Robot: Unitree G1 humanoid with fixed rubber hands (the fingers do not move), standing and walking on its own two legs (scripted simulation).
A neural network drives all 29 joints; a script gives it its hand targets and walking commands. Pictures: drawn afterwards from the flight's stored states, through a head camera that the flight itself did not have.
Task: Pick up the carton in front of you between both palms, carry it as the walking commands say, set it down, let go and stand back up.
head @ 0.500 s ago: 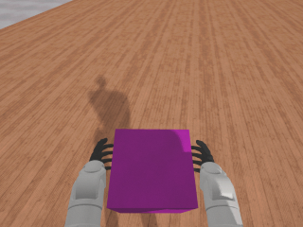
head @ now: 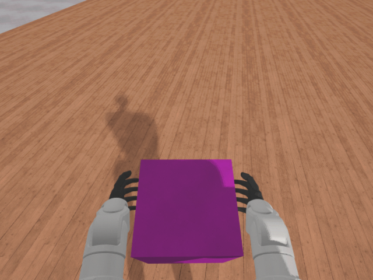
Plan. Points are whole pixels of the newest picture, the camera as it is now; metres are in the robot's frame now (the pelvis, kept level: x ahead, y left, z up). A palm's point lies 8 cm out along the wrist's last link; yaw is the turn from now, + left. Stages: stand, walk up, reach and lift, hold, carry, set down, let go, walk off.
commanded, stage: carry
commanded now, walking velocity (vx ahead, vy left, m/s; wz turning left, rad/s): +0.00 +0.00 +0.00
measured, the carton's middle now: (185, 216) +0.33 +0.00 -0.06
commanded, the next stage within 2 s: hold in 0.36 s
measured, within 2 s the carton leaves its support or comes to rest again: neither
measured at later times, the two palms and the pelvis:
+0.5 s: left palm (115, 207) +0.29 +0.15 +0.05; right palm (254, 207) +0.29 -0.14 +0.05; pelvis +0.00 +0.01 +0.01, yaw +0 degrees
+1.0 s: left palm (113, 214) +0.27 +0.15 +0.06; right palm (259, 216) +0.26 -0.15 +0.05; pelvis -0.03 +0.01 +0.00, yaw -1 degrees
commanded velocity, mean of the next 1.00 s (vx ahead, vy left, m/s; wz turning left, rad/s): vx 0.00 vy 0.00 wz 0.00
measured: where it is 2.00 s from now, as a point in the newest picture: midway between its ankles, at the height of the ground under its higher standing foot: outside the picture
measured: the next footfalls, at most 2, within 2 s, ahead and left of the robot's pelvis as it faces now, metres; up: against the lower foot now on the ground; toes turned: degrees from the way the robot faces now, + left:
none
